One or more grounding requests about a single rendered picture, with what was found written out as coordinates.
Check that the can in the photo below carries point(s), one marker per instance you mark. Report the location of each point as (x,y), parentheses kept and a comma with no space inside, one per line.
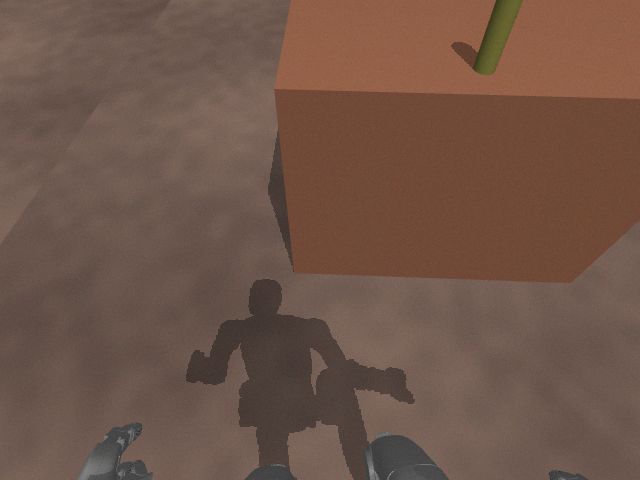
(497,32)

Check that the left robot hand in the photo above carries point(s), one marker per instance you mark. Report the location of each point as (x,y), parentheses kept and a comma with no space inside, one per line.
(103,462)

